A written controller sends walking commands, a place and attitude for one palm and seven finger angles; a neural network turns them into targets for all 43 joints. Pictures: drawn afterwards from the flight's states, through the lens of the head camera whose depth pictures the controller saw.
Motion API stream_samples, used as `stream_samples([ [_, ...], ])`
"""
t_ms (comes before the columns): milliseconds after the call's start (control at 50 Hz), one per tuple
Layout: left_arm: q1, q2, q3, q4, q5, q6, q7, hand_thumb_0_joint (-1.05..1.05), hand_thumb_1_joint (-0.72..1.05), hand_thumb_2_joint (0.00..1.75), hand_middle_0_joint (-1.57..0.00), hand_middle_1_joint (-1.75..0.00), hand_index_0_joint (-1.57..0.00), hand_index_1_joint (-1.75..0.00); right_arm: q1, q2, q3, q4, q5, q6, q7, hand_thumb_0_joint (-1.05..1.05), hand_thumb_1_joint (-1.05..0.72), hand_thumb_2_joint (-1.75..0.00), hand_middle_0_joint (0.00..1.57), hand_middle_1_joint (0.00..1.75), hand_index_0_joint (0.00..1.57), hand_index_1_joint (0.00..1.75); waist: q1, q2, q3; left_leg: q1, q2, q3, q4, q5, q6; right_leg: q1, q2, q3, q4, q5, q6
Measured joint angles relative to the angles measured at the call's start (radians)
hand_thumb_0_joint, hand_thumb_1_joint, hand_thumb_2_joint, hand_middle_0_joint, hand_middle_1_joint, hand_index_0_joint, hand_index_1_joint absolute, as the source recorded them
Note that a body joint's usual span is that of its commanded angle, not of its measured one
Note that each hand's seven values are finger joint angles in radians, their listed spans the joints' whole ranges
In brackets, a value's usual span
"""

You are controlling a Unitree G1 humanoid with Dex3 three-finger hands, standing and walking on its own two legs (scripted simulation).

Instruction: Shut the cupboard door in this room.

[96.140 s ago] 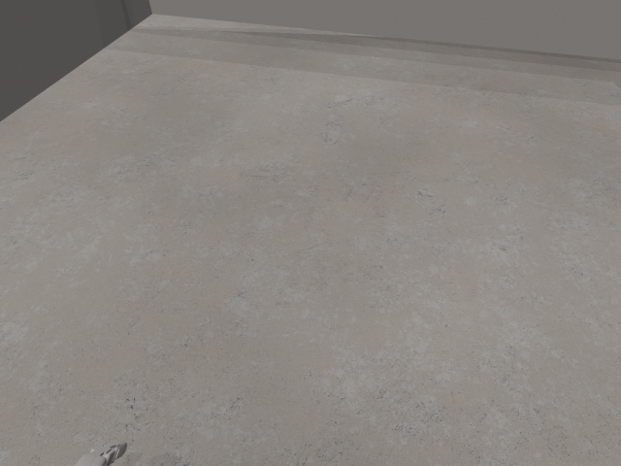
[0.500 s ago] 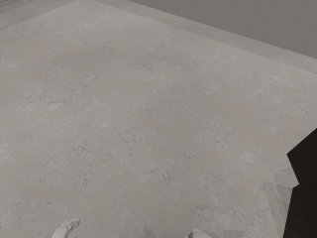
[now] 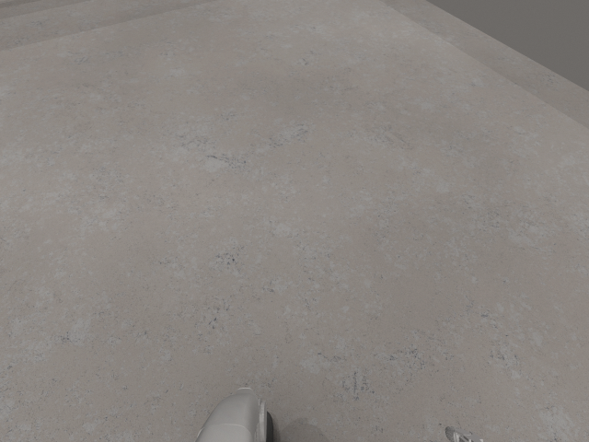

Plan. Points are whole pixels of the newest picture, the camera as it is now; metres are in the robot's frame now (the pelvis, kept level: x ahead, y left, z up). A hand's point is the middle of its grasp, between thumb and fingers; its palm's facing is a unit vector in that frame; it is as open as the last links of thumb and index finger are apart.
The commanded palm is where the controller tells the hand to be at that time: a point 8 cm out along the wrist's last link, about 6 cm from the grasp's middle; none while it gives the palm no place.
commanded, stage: walk to a spot facing it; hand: left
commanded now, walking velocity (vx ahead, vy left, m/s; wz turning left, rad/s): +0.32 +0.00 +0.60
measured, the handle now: out of the picture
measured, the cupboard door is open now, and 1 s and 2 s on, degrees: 31 31 31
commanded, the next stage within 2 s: turn to face it in 0.34 s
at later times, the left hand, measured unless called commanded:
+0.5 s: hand (166, 326) +0.29 +0.25 -0.14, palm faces +0.19 -0.97 -0.17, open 7.3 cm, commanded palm none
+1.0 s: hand (187, 299) +0.35 +0.23 -0.17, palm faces +0.08 -0.98 -0.21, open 7.3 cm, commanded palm none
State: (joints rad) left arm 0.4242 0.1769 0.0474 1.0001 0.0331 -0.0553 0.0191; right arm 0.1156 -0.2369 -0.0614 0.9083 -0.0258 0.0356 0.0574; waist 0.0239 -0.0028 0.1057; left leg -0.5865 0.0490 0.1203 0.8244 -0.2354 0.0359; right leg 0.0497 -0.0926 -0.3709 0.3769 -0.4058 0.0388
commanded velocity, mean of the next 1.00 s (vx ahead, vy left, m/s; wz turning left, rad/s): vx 0.11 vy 0.00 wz -0.19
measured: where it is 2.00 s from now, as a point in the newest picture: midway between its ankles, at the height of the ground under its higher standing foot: (280, 373)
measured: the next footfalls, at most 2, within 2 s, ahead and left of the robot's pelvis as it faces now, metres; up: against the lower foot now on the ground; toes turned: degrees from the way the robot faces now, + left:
left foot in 0.08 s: +0.18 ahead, +0.09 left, +0.00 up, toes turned +9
right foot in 0.66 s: +0.41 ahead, -0.05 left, +0.00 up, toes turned +5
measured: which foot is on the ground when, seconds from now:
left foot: up 0.00-0.06, down 0.08-0.70, up 0.72-1.00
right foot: down 0.00-0.06, up 0.08-0.64, down 0.66-1.00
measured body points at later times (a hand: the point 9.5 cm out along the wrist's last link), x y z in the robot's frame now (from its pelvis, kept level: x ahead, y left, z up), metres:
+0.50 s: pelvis +0.20 +0.04 +0.01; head +0.21 +0.07 +0.46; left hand +0.28 +0.30 -0.13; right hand +0.23 -0.19 -0.13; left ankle +0.14 +0.08 -0.73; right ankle +0.33 -0.11 -0.66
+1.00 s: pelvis +0.32 +0.04 +0.01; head +0.37 +0.05 +0.45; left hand +0.35 +0.29 -0.15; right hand +0.42 -0.19 -0.14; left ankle +0.33 +0.19 -0.69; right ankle +0.37 -0.05 -0.73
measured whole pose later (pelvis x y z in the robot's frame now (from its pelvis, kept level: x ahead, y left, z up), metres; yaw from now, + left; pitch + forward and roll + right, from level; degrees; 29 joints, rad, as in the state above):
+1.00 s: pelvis +0.32 +0.04 +0.01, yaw +0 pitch +1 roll +0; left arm 0.25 0.18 0.07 0.96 0.03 0.03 0.01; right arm 0.14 -0.18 -0.05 0.93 -0.01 0.04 -0.02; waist 0.03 -0.01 0.08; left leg -0.46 0.05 -0.03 0.88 -0.39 -0.05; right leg -0.32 0.07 0.06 0.46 -0.16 -0.04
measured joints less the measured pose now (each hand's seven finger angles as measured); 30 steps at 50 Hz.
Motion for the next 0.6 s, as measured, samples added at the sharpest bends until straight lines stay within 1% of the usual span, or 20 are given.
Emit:
stream_samples([
  [40,0.027,0.01,0.001,0.014,0.0,0.006,-0.005,0.01,0.92,0.89,-0.2,-0.3,-0.2,-0.3,-0.027,0.002,0.007,-0.024,-0.001,-0.014,0.0,0.01,-0.92,-0.9,0.2,0.3,0.19,0.3,0.012,-0.017,0.01,0.049,-0.03,0.03,-0.085,-0.038,0.029,0.011,-0.029,-0.019,0.067,-0.057,0.021],
  [60,0.041,0.013,0.001,0.02,-0.002,0.01,-0.009,0.01,0.92,0.89,-0.2,-0.3,-0.2,-0.3,-0.033,-0.001,0.011,-0.038,-0.003,-0.024,0.0,0.01,-0.92,-0.9,0.2,0.3,0.19,0.3,0.012,-0.022,0.011,0.087,-0.05,0.041,-0.132,-0.039,0.044,0.001,-0.052,-0.025,0.141,-0.089,0.026],
  [80,0.058,0.012,0.001,0.025,-0.005,0.016,-0.014,0.01,0.92,0.89,-0.2,-0.3,-0.2,-0.3,-0.033,-0.01,0.014,-0.055,-0.006,-0.036,0.001,0.01,-0.92,-0.9,0.2,0.3,0.19,0.3,0.009,-0.009,0.003,0.121,-0.057,0.036,-0.177,0.011,0.072,-0.037,-0.072,-0.019,0.269,-0.11,0.024],
  [100,0.054,0.014,0.0,0.029,-0.009,0.028,-0.02,0.01,0.92,0.89,-0.2,-0.3,-0.2,-0.3,-0.034,-0.016,0.013,-0.068,-0.007,-0.05,-0.005,0.0,-0.92,-0.9,0.2,0.3,0.19,0.3,0.001,-0.002,0.002,0.11,-0.063,0.028,-0.144,0.043,0.096,-0.108,-0.082,0.035,0.453,-0.121,0.021],
  [120,0.035,0.021,-0.001,0.028,-0.013,0.044,-0.023,0.01,0.91,0.89,-0.2,-0.3,-0.2,-0.3,-0.034,-0.018,0.014,-0.072,-0.002,-0.06,-0.013,0.0,-0.91,-0.9,0.2,0.3,0.19,0.3,0.001,-0.004,0.01,0.108,-0.075,0.022,-0.107,0.02,0.106,-0.189,-0.076,0.119,0.637,-0.123,0.015],
  [140,0.011,0.028,0.001,0.02,-0.014,0.056,-0.023,0.01,0.91,0.89,-0.2,-0.3,-0.2,-0.3,-0.031,-0.018,0.018,-0.069,0.002,-0.064,-0.02,0.0,-0.91,-0.9,0.2,0.3,0.19,0.3,0.007,-0.009,0.017,0.122,-0.086,0.017,-0.095,-0.01,0.11,-0.265,-0.065,0.191,0.781,-0.113,0.008],
  [160,-0.014,0.034,0.007,0.009,-0.013,0.06,-0.021,0.01,0.91,0.89,-0.2,-0.3,-0.2,-0.3,-0.022,-0.017,0.022,-0.065,0.004,-0.064,-0.027,0.0,-0.91,-0.9,0.2,0.3,0.19,0.3,0.012,-0.013,0.017,0.143,-0.096,0.01,-0.105,-0.031,0.108,-0.335,-0.055,0.241,0.875,-0.09,0.003],
  [180,-0.04,0.038,0.012,-0.004,-0.01,0.06,-0.02,0.01,0.91,0.89,-0.2,-0.3,-0.2,-0.3,-0.009,-0.014,0.026,-0.058,0.005,-0.063,-0.034,0.0,-0.91,-0.9,0.2,0.3,0.19,0.3,0.015,-0.017,0.013,0.167,-0.106,0.003,-0.128,-0.038,0.104,-0.398,-0.052,0.276,0.923,-0.054,0.002],
  [200,-0.067,0.04,0.016,-0.02,-0.007,0.059,-0.021,0.01,0.91,0.89,-0.2,-0.3,-0.2,-0.3,0.004,-0.01,0.028,-0.05,0.005,-0.063,-0.041,0.0,-0.91,-0.9,0.2,0.3,0.19,0.3,0.015,-0.02,0.009,0.194,-0.115,-0.005,-0.16,-0.032,0.096,-0.452,-0.055,0.301,0.934,-0.017,0.003],
  [260,-0.143,0.041,0.022,-0.068,0.002,0.055,-0.023,0.01,0.92,0.89,-0.2,-0.3,-0.2,-0.3,0.045,0.009,0.035,-0.022,0.007,-0.066,-0.051,0.0,-0.91,-0.9,0.2,0.3,0.2,0.3,0.01,-0.027,-0.007,0.275,-0.137,-0.031,-0.262,-0.007,0.099,-0.575,-0.063,0.355,0.871,0.079,0.013],
  [320,-0.2,0.039,0.021,-0.101,0.004,0.055,-0.027,0.01,0.92,0.89,-0.2,-0.3,-0.2,-0.3,0.093,0.034,0.038,0.008,0.01,-0.069,-0.053,0.0,-0.91,-0.9,0.2,0.3,0.2,0.3,-0.006,-0.027,-0.031,0.349,-0.147,-0.062,-0.35,0.008,0.101,-0.652,-0.062,0.38,0.79,0.159,0.027],
  [380,-0.241,0.037,0.021,-0.117,0.003,0.061,-0.029,0.01,0.91,0.89,-0.2,-0.3,-0.2,-0.3,0.144,0.059,0.038,0.035,0.014,-0.07,-0.054,0.0,-0.91,-0.9,0.2,0.3,0.2,0.3,-0.025,-0.029,-0.054,0.416,-0.151,-0.088,-0.423,0.014,0.096,-0.692,-0.054,0.388,0.721,0.235,0.04],
  [460,-0.281,0.036,0.018,-0.121,0.0,0.067,-0.031,0.01,0.91,0.89,-0.2,-0.3,-0.2,-0.3,0.212,0.083,0.036,0.071,0.016,-0.073,-0.06,0.0,-0.91,-0.9,0.21,0.3,0.2,0.3,-0.048,-0.034,-0.07,0.49,-0.155,-0.117,-0.492,0.004,0.088,-0.701,-0.036,0.382,0.63,0.296,0.047],
  [500,-0.298,0.033,0.013,-0.117,-0.003,0.066,-0.027,0.01,0.91,0.89,-0.2,-0.3,-0.2,-0.3,0.242,0.091,0.036,0.091,0.015,-0.075,-0.068,0.0,-0.91,-0.9,0.21,0.3,0.2,0.3,-0.057,-0.035,-0.069,0.519,-0.156,-0.128,-0.507,-0.011,0.084,-0.683,-0.022,0.373,0.567,0.307,0.04],
  [560,-0.312,0.023,0.002,-0.102,-0.006,0.061,-0.019,0.01,0.91,0.89,-0.2,-0.3,-0.2,-0.3,0.277,0.1,0.039,0.125,0.008,-0.079,-0.082,0.0,-0.91,-0.9,0.21,0.3,0.2,0.3,-0.064,-0.033,-0.06,0.562,-0.156,-0.133,-0.506,-0.051,0.074,-0.621,0.008,0.353,0.438,0.307,0.01],
  [600,-0.309,0.013,-0.007,-0.09,-0.008,0.059,-0.016,0.01,0.91,0.89,-0.2,-0.3,-0.2,-0.3,0.294,0.101,0.039,0.146,0.004,-0.076,-0.089,0.0,-0.91,-0.9,0.2,0.3,0.2,0.3,-0.066,-0.028,-0.053,0.586,-0.155,-0.125,-0.486,-0.093,0.067,-0.567,0.034,0.336,0.354,0.291,-0.016],
])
